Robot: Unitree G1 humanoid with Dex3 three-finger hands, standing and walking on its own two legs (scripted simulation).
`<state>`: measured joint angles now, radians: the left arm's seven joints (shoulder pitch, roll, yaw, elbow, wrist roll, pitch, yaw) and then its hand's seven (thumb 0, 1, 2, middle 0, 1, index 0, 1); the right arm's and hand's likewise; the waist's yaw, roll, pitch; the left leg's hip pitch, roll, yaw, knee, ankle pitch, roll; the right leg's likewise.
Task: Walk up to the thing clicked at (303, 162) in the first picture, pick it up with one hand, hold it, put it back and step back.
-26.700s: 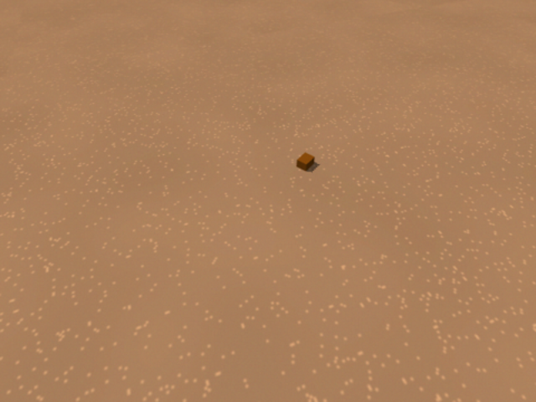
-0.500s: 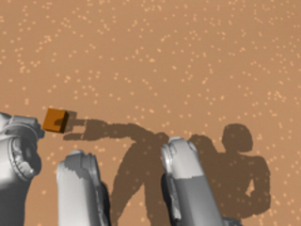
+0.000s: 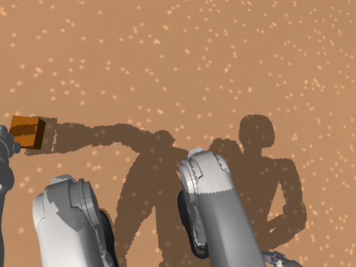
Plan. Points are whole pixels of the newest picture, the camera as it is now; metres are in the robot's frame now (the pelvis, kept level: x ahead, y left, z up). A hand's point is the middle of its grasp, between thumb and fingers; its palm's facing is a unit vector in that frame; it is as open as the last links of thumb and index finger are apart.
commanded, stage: rise first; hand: left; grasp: from above
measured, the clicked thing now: (27, 133) +0.46 +0.32 -0.31
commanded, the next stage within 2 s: approach in 0.42 s
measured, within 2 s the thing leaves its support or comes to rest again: neither
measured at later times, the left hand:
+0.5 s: hand out of the picture +0.42 +0.34 -0.18, palm faces +0.05 -0.45 -0.89, open 13.9 cm
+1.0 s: hand (35, 124) +0.47 +0.27 -0.24, palm faces +0.09 -0.51 -0.86, open 13.8 cm
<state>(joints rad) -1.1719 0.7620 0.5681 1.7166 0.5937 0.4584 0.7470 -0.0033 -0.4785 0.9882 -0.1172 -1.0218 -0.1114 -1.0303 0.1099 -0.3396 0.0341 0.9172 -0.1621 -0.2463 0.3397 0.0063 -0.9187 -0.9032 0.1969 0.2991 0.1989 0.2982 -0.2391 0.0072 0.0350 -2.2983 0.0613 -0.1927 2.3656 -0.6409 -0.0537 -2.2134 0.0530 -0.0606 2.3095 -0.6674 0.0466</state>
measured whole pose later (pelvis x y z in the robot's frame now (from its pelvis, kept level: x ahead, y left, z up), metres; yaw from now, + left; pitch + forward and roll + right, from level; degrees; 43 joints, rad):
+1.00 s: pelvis +0.00 +0.01 -0.03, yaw -3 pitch +24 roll -12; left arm -1.30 0.90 0.50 1.77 0.40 0.48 0.93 0.00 -0.47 0.94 -0.09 -1.06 -0.10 -1.05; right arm 0.07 -0.43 0.22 0.82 -0.22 -0.22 0.46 0.00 -0.93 -0.91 0.20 0.30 0.20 0.30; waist -0.43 -0.11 0.24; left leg -2.28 0.02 -0.30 2.52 -0.68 -0.06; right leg -2.14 0.05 -0.14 2.40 -0.71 0.06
